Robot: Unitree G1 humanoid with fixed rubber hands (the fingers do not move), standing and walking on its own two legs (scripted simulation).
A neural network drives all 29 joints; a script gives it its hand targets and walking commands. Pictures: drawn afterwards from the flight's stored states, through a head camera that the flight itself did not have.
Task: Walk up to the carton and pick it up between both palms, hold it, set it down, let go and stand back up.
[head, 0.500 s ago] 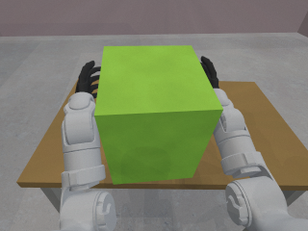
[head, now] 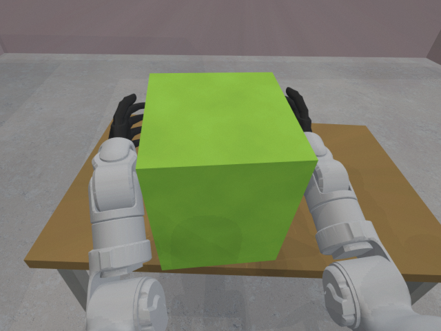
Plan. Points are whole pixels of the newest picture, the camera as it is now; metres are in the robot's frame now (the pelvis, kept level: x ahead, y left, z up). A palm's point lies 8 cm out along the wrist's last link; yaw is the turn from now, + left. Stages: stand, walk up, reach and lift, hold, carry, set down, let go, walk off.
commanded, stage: hold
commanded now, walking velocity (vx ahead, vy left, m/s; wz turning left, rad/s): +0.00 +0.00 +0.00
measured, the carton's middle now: (216, 172) +0.33 +0.01 +0.17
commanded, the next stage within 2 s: set down in 0.36 s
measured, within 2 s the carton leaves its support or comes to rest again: neither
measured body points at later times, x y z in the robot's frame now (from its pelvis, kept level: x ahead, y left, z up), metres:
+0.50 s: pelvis +0.00 +0.00 +0.00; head -0.05 +0.03 +0.45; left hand +0.37 +0.16 +0.22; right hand +0.38 -0.14 +0.23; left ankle +0.00 +0.12 -0.75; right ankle +0.04 -0.12 -0.75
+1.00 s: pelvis +0.02 +0.00 +0.00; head +0.01 +0.04 +0.45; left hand +0.40 +0.16 +0.17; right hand +0.41 -0.14 +0.17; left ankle +0.00 +0.12 -0.75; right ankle +0.04 -0.11 -0.75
